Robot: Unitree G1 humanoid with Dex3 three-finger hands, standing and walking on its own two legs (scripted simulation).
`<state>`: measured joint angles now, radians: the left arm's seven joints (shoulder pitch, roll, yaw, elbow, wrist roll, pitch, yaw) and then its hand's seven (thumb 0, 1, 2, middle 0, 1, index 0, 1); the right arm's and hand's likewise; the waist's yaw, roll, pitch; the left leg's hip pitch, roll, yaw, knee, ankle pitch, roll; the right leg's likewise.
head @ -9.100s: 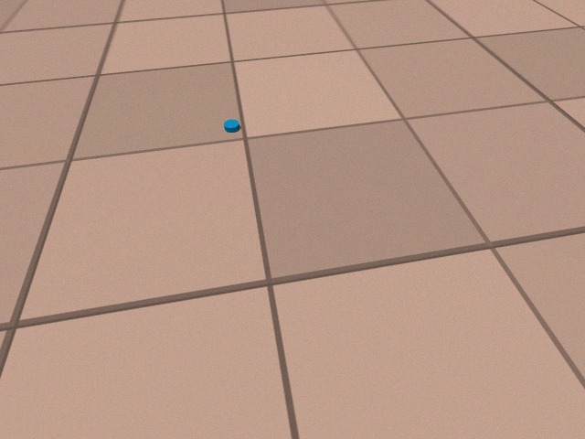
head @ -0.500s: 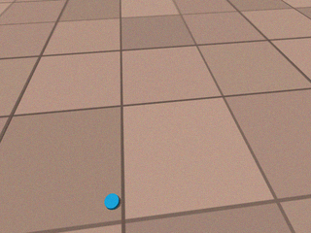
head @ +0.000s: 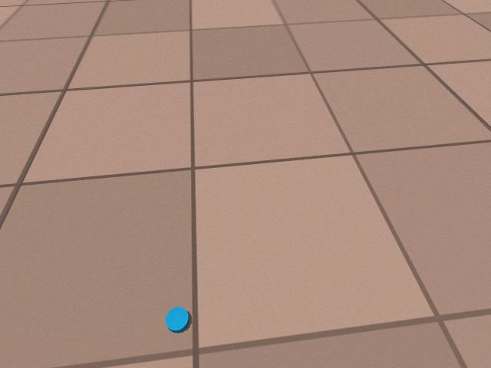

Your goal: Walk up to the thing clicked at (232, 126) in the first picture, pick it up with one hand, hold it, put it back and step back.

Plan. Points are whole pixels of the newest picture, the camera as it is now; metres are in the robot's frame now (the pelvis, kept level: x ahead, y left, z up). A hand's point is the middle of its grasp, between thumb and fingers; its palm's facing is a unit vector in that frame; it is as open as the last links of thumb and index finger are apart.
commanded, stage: stand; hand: left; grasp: from above
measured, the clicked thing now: (177, 319) +0.43 +0.29 -0.77
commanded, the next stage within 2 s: rise first in 1.28 s
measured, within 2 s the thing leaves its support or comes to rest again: neither
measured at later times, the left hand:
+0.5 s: hand out of the picture +0.07 +0.25 -0.16, palm faces -0.03 -0.94 -0.34, open 7.4 cm
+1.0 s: hand out of the picture +0.08 +0.25 -0.16, palm faces -0.03 -0.94 -0.34, open 7.4 cm
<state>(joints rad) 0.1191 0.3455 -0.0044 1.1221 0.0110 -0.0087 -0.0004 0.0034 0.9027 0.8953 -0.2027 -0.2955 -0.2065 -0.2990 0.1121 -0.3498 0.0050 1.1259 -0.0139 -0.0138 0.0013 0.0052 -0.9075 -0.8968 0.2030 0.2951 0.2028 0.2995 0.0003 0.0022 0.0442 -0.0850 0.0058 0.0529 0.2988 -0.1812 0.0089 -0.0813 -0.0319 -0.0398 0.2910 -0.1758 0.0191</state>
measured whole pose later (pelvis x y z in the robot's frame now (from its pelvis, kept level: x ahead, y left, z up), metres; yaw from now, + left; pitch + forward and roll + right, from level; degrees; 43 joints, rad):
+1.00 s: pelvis +0.00 +0.00 +0.00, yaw +0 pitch -2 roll +0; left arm 0.12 0.35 -0.01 1.12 0.01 -0.01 0.00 0.00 0.90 0.90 -0.20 -0.30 -0.21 -0.30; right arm 0.11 -0.35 0.00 1.12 -0.01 -0.01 0.00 0.01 -0.91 -0.90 0.20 0.30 0.20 0.30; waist 0.00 0.00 0.05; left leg -0.08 0.01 0.05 0.30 -0.19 0.01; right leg -0.07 -0.03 -0.04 0.29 -0.18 0.02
